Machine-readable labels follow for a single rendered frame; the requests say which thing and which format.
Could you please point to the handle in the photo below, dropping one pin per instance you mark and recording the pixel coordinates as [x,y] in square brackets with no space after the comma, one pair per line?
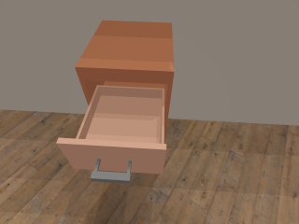
[111,177]

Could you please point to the drawer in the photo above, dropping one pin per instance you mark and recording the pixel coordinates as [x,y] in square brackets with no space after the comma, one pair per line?
[121,124]

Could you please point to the cabinet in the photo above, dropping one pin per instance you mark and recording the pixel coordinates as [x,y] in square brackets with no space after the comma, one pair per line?
[129,54]

